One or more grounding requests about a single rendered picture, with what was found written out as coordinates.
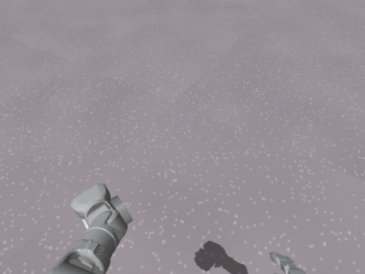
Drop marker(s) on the right robot hand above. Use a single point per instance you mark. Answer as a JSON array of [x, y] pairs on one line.
[[286, 264]]

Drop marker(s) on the left robot hand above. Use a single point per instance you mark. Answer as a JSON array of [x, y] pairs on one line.
[[81, 202]]

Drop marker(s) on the left robot arm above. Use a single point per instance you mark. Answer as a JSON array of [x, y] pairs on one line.
[[91, 254]]

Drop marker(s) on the can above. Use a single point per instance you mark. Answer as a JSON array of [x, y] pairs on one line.
[[118, 204]]

